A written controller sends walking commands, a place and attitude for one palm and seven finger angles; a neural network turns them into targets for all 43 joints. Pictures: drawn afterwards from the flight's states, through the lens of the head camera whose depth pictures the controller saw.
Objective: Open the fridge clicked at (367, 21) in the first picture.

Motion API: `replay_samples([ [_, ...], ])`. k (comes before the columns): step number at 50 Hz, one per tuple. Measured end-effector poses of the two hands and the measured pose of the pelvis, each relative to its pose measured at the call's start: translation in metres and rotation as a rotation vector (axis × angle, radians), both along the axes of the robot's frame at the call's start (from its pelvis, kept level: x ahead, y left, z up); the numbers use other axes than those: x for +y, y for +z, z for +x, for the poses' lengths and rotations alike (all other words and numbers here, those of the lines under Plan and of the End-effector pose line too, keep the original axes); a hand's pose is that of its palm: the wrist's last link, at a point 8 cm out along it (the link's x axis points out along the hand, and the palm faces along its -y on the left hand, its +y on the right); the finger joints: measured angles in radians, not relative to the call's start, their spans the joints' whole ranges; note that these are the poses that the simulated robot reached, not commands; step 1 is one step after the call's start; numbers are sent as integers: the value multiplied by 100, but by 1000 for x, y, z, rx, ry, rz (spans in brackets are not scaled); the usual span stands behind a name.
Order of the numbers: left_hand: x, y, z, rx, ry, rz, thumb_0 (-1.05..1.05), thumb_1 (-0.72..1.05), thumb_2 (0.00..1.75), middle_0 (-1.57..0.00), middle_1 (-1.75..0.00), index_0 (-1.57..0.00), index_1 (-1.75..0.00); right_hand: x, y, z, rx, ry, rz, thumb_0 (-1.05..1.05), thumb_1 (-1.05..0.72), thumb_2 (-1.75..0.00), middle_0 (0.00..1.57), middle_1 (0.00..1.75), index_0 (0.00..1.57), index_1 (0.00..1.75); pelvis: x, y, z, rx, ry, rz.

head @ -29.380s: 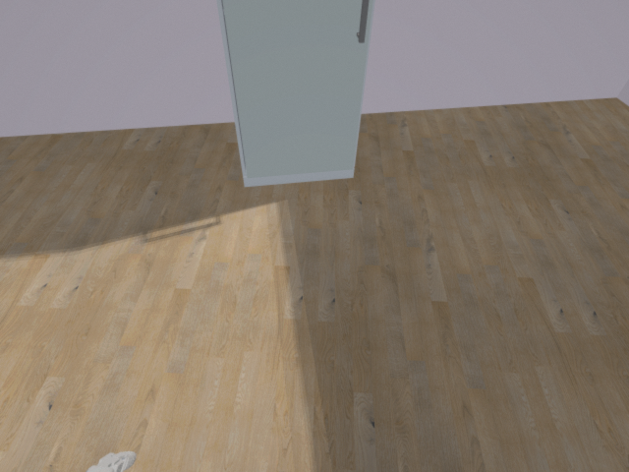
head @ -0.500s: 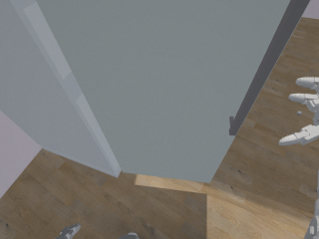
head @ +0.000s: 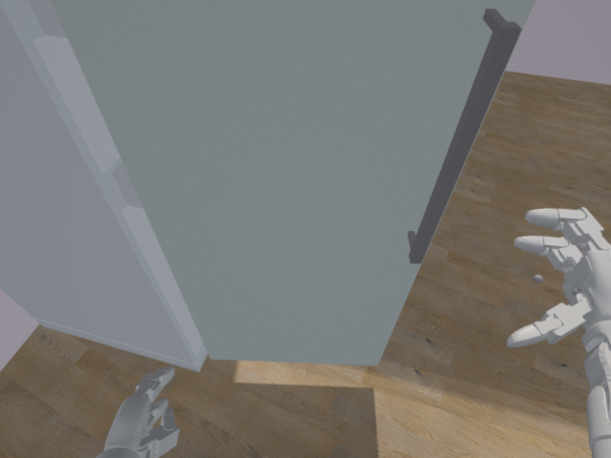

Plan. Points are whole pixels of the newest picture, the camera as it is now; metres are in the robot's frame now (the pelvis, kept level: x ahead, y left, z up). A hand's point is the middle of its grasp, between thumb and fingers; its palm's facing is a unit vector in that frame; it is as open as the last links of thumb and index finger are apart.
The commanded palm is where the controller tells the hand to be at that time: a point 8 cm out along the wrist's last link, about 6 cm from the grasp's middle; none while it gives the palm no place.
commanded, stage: slip the hand off the handle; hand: right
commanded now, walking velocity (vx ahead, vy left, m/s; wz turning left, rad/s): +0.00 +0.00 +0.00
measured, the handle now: (445, 165) +0.47 -0.17 +0.16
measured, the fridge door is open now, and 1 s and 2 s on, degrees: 77 77 77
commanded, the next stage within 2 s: draw the hand back to the body in 0.20 s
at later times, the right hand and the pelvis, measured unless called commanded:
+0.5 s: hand (548, 285) +0.29 -0.25 +0.14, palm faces +0.03 +1.00 +0.02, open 14.7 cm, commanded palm +0.25 -0.30 +0.14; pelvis +0.00 +0.01 +0.01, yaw +0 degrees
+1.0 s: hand (603, 320) +0.24 -0.28 +0.15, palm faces +0.38 +0.90 -0.23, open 13.7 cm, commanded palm +0.19 -0.31 +0.17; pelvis +0.01 +0.00 +0.02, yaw +0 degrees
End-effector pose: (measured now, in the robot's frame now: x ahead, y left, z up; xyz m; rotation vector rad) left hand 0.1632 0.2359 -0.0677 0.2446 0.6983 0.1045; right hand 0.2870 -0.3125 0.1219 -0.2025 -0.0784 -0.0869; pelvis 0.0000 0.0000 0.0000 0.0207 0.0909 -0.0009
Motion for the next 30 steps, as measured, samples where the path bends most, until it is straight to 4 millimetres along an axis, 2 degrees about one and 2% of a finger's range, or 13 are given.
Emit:
replay_samples([
  [5,4,4,5,-38,-15,-6,2,90,90,-20,-30,-21,-30,3,-1,-20,12,1,2,-1,55,-20,25,115,26,115,6,0,-1,-14,-2,-4],
  [11,12,2,-1,-32,-21,12,2,90,90,-20,-30,-21,-30,1,-5,-40,19,-24,1,-1,55,-20,26,115,26,115,12,-1,-6,-28,-11,-5],
  [17,21,-6,-14,-4,-5,36,2,90,90,-20,-30,-21,-30,2,0,-34,-5,-17,-6,-1,55,-20,25,115,26,115,16,-3,-13,-28,-18,-2],
  [20,23,-6,-21,-7,32,31,2,90,90,-20,-30,-21,-30,3,0,-27,-18,28,205,-1,55,-20,25,115,26,115,15,0,-13,-44,-18,1],
  [22,23,-3,-23,-26,50,30,2,90,90,-20,-30,-21,-30,4,3,-22,-1,54,273,-1,55,-20,25,115,26,115,13,3,-9,-51,-12,0],
  [26,20,8,-21,-93,61,9,2,90,90,-20,-30,-21,-30,7,15,-21,52,56,193,-1,55,-20,25,115,25,115,9,6,-2,-56,3,-9],
  [30,13,15,-14,-135,49,-16,2,90,90,-20,-30,-21,-30,3,20,-34,43,27,181,-1,55,-20,25,115,25,115,6,9,3,-65,15,-13],
])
